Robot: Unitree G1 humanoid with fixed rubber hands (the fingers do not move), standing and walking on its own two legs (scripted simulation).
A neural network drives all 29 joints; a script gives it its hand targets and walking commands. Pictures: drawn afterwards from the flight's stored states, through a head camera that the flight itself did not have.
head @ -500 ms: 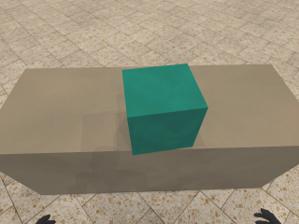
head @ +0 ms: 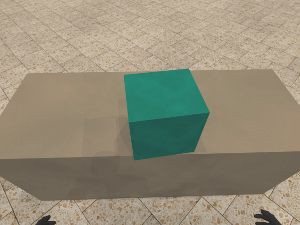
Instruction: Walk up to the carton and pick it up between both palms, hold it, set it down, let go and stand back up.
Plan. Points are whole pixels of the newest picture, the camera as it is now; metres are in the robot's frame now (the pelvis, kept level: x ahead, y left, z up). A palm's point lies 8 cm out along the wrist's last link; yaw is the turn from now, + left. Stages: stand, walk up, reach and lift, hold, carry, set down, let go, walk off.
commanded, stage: walk up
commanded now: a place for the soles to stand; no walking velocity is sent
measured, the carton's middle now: (160, 115) +0.49 -0.03 -0.06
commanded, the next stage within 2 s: reach and lift in 1.38 s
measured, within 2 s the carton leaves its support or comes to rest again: neither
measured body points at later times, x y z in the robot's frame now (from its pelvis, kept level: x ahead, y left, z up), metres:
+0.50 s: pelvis +0.05 -0.01 +0.00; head +0.06 -0.02 +0.45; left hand +0.15 +0.31 -0.10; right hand +0.15 -0.33 -0.10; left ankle +0.02 +0.12 -0.73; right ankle +0.05 -0.13 -0.73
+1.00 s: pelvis +0.03 -0.01 +0.00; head +0.04 -0.01 +0.45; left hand +0.14 +0.32 -0.09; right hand +0.15 -0.32 -0.10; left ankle +0.02 +0.12 -0.73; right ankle +0.04 -0.13 -0.73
